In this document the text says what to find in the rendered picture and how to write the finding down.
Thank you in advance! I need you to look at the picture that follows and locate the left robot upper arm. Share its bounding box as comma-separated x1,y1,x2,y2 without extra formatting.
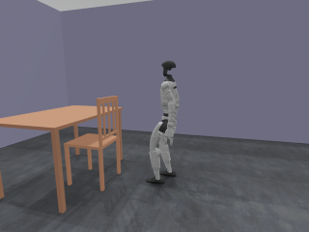
161,81,176,106

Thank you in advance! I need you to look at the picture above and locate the right robot forearm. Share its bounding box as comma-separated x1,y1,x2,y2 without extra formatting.
174,102,180,120

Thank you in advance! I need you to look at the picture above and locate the right robot upper arm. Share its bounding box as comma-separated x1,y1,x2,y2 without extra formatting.
175,88,180,104

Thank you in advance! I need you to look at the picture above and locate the robot left hand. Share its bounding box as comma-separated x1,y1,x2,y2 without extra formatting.
164,128,174,146

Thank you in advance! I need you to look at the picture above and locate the chair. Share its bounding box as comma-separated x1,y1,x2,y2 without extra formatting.
64,96,121,191

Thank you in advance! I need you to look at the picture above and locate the table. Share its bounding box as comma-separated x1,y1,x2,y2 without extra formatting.
0,105,123,214

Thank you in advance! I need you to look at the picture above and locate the robot right shin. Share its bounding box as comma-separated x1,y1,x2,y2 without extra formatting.
158,147,172,173

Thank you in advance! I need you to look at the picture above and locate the robot right foot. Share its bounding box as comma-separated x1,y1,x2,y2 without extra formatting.
159,170,176,177

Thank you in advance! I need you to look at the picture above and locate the left robot forearm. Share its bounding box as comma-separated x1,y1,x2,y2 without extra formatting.
167,101,176,129

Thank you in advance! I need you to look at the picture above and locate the robot right hand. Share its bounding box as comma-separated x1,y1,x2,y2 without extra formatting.
173,120,177,133

